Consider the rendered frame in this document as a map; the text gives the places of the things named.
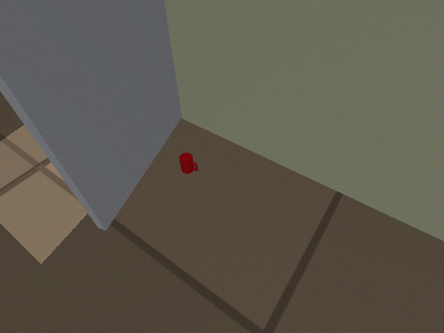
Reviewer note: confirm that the mug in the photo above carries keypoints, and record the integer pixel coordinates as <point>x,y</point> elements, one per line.
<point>186,163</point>

